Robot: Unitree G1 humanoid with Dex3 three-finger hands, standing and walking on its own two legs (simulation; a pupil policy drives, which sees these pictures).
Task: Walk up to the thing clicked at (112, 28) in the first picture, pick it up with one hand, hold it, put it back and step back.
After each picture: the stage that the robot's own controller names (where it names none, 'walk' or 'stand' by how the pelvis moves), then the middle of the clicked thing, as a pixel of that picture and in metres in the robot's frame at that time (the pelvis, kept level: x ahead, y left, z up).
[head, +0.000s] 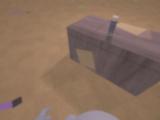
stand; (112, 27) +1.02 -0.19 +0.06
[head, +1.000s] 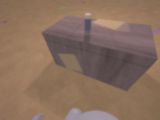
walk; (87, 26) +0.92 +0.14 +0.09
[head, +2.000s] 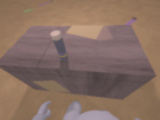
walk; (60, 47) +0.52 +0.28 +0.08
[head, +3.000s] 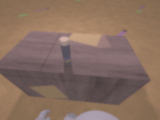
stand; (66, 52) +0.52 +0.24 +0.06
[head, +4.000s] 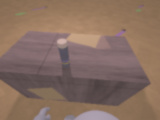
stand; (64, 54) +0.49 +0.24 +0.06
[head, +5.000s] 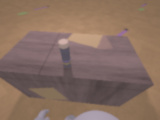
stand; (65, 54) +0.48 +0.23 +0.06
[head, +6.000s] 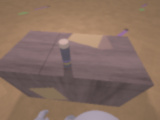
stand; (65, 54) +0.48 +0.23 +0.06
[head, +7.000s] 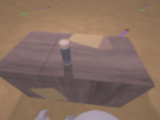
rise first; (66, 55) +0.48 +0.22 +0.06
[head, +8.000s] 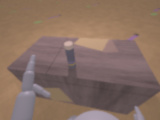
rise first; (70, 56) +0.50 +0.23 +0.06
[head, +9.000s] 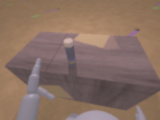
go down; (70, 53) +0.50 +0.23 +0.06
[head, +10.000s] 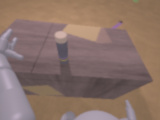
go down; (62, 50) +0.48 +0.20 +0.08
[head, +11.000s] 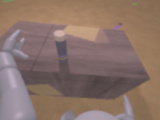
approach; (61, 48) +0.50 +0.21 +0.09
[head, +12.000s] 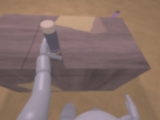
close in; (53, 41) +0.50 +0.24 +0.12
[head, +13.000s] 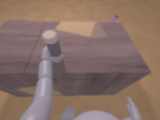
lift; (55, 50) +0.44 +0.22 +0.11
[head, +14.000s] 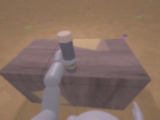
lift; (68, 54) +0.35 +0.15 +0.23
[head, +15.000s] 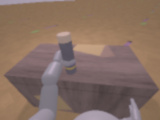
hold; (68, 55) +0.33 +0.16 +0.25
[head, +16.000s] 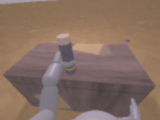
hold; (67, 56) +0.34 +0.16 +0.24
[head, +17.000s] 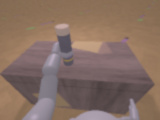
crouch; (65, 47) +0.38 +0.17 +0.26
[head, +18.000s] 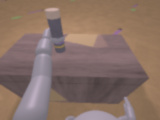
lower; (57, 33) +0.48 +0.22 +0.27
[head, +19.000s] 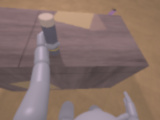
lower; (51, 37) +0.51 +0.23 +0.13
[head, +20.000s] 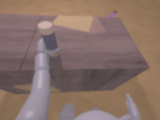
lower; (51, 44) +0.48 +0.24 +0.12
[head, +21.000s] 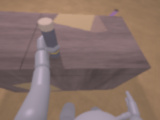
lower; (51, 41) +0.49 +0.24 +0.12
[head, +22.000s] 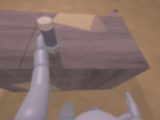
lower; (50, 40) +0.50 +0.24 +0.13
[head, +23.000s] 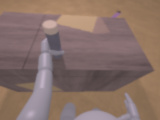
open; (54, 42) +0.48 +0.23 +0.12
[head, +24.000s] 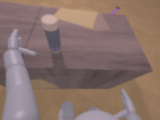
sink last; (53, 39) +0.48 +0.22 +0.12
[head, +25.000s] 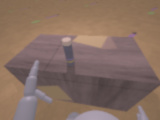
sink last; (68, 52) +0.51 +0.24 +0.09
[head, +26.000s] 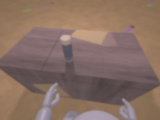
stand; (67, 51) +0.49 +0.22 +0.08
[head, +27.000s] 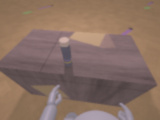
stand; (66, 53) +0.48 +0.23 +0.07
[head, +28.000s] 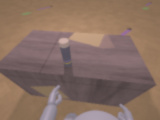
stand; (66, 54) +0.48 +0.24 +0.06
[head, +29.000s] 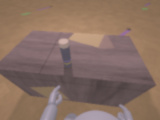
stand; (66, 54) +0.48 +0.24 +0.06
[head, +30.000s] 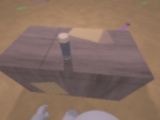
walk; (65, 49) +0.51 +0.23 +0.07
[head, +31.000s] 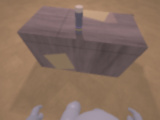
walk; (78, 21) +0.84 +0.21 +0.08
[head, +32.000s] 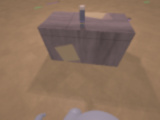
stand; (82, 16) +1.17 +0.25 +0.08
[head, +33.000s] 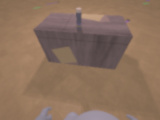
stand; (79, 19) +1.13 +0.24 +0.07
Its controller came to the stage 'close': yes
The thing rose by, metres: 0.22
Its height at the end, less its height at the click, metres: +0.00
